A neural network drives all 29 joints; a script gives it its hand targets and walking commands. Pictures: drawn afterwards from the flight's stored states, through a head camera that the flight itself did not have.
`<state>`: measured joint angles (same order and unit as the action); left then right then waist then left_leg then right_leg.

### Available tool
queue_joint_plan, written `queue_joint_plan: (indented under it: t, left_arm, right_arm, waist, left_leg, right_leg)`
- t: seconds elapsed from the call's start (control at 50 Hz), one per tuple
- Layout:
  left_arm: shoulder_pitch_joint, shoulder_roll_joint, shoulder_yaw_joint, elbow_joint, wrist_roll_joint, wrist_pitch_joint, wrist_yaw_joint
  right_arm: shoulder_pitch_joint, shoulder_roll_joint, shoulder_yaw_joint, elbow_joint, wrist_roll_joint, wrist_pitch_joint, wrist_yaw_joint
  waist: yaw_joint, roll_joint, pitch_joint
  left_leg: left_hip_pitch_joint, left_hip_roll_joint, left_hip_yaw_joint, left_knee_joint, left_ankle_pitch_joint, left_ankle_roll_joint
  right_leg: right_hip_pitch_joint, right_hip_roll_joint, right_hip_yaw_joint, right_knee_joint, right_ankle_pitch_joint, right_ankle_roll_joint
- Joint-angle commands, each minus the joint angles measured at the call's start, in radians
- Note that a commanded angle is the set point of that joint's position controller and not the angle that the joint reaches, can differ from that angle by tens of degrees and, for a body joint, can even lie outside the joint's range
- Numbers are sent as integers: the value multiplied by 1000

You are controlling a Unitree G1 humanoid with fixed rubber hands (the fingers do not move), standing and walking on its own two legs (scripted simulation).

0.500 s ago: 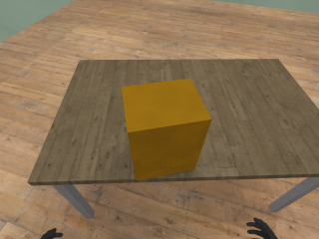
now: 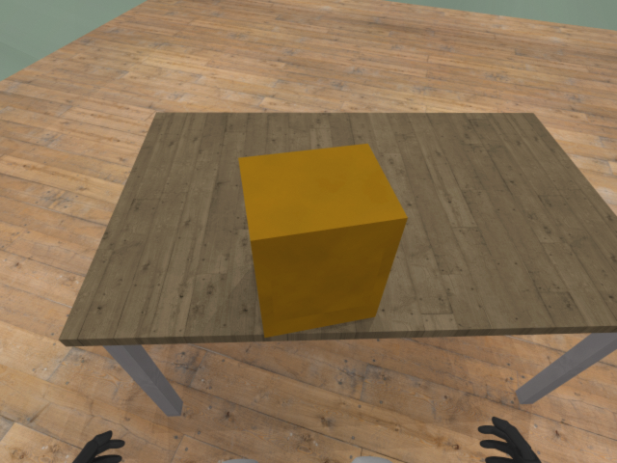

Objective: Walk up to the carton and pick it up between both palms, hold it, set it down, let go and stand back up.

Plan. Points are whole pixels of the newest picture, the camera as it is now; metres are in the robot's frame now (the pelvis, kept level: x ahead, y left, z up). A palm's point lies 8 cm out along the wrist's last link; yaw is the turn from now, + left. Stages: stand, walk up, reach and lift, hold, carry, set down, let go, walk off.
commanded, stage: walk up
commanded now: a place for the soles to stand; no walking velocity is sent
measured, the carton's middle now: (313, 245) +0.45 +0.00 -0.02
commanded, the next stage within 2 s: reach and lift in 1.34 s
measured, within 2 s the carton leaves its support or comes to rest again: neither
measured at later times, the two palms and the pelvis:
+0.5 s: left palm out of the picture +0.07 +0.29 -0.09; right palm out of the picture +0.09 -0.28 -0.09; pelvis -0.02 +0.00 +0.00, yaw +0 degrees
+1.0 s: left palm out of the picture +0.12 +0.29 -0.09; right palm out of the picture +0.14 -0.28 -0.09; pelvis +0.02 +0.01 +0.00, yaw +0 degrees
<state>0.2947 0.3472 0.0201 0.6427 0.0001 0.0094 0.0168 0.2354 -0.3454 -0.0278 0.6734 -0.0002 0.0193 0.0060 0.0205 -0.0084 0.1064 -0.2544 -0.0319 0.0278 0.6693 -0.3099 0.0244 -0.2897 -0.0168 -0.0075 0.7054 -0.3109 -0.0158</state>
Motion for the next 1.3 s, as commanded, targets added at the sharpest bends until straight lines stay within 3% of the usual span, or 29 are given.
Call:
queue_joint_plan:
  t: [0.0, 0.1, 0.26, 0.48, 0.6, 0.78, 0.86, 1.28]
  left_arm:
    - [-110, 283, 75, -32, -11, -14, -9]
    - [-96, 292, 82, -33, -11, -18, -15]
    - [-107, 287, 81, -22, -11, -26, -14]
    - [-93, 283, 80, -19, -7, -20, -12]
    - [-110, 279, 72, -16, -8, -26, -10]
    - [-112, 278, 65, -9, -17, -28, -5]
    - [-111, 282, 67, -5, -15, -24, 0]
    - [-134, 274, 74, 0, -12, -16, -9]
  right_arm:
    - [-75, -275, -70, -33, 12, -31, -4]
    - [-77, -288, -81, -27, 11, -36, 4]
    - [-83, -283, -78, -21, 14, -43, 9]
    - [-94, -288, -80, -29, 15, -40, 8]
    - [-95, -279, -74, -24, 21, -43, 8]
    - [-90, -272, -63, -19, 29, -48, 0]
    - [-89, -275, -64, -17, 28, -43, -4]
    - [-121, -273, -66, -14, 21, -40, 1]
  waist:
    - [-27, -52, 39]
    - [-24, -40, 96]
    - [-24, -38, 42]
    - [-15, -31, 37]
    - [-18, -22, -1]
    - [-17, -23, -113]
    - [-19, -26, -139]
    - [-17, -25, -86]
  left_leg:
    - [-147, 159, -228, -247, -171, 32]
    - [-220, 155, -250, -293, -330, 28]
    - [-175, 150, -257, -284, -262, 26]
    - [-189, 160, -276, -297, -283, 39]
    - [-132, 153, -252, -270, -167, 30]
    - [-22, 171, -224, -189, 203, 27]
    - [-4, 174, -215, -162, 273, 31]
    - [-77, 176, -228, -211, 74, 46]
  right_leg:
    - [-53, -116, 181, -280, -200, -50]
    - [-82, -105, 190, -293, -327, -46]
    - [-37, -96, 187, -273, -252, -41]
    - [-14, -81, 176, -226, -210, -40]
    - [1, -98, 179, -242, -134, -45]
    - [79, -118, 153, -180, 176, -46]
    - [97, -126, 147, -161, 248, -53]
    - [69, -107, 151, -196, 41, -48]
